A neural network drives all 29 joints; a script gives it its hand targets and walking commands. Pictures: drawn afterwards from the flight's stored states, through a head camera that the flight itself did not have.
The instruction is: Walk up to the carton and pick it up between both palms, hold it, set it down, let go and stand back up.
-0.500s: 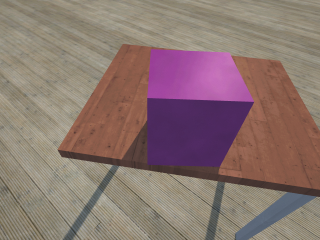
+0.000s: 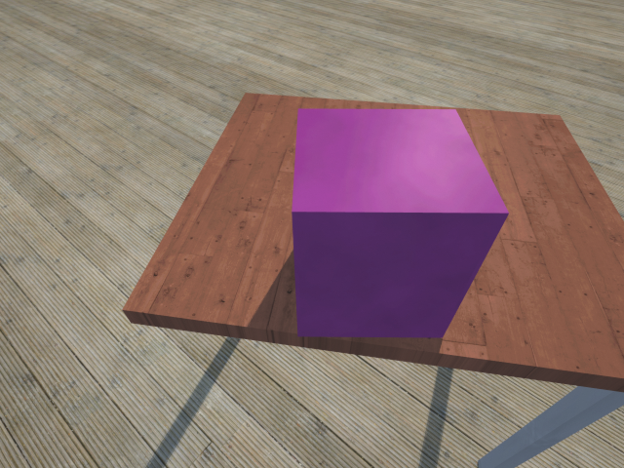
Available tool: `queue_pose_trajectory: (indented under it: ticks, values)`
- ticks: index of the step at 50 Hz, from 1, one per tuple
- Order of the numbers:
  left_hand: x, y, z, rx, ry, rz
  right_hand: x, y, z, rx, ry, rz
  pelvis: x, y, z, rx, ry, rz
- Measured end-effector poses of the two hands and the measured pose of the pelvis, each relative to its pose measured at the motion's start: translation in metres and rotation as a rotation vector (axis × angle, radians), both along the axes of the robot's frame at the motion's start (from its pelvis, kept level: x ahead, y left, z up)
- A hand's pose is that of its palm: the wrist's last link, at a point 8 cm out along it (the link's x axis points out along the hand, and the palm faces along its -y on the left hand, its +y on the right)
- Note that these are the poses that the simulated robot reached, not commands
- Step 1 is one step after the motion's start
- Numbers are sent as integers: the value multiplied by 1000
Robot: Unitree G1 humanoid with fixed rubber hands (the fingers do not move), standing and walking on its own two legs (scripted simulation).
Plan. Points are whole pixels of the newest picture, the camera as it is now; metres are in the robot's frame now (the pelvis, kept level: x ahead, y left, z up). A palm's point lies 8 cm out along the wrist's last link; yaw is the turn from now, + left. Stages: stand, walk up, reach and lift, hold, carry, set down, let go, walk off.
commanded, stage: walk up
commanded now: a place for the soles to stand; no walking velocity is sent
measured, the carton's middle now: (373, 228) +0.41 -0.08 +0.10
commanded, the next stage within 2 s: reach and lift in 0.66 s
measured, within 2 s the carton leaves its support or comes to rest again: neither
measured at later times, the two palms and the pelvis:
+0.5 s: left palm out of the picture +0.04 +0.25 -0.11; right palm out of the picture +0.07 -0.26 -0.12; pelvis +0.01 -0.01 +0.00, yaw +0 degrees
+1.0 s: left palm (170, 447) +0.19 +0.20 -0.07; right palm out of the picture +0.13 -0.28 -0.07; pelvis -0.01 -0.04 +0.00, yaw -7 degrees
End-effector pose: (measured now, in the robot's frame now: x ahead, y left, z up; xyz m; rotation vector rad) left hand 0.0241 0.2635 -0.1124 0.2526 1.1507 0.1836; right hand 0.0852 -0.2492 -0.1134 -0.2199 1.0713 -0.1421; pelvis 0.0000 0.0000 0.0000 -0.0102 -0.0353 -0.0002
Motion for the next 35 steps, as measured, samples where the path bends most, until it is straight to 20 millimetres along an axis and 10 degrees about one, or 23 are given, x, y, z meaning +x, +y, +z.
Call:
queue_pose_trajectory:
  ticks: [35]
  values:
    - [19,-10,-11,-8,87,28,-1,-15,-15,-7,71,-22,8,-12,-4,13,28,-22]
